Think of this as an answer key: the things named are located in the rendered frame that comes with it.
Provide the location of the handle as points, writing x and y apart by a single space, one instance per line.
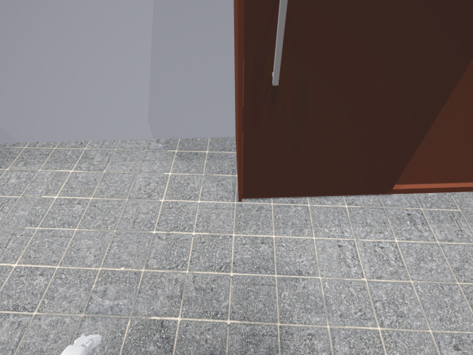
279 41

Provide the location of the wardrobe door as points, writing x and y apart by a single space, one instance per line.
445 155
360 84

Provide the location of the left robot hand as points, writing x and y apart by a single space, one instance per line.
83 345

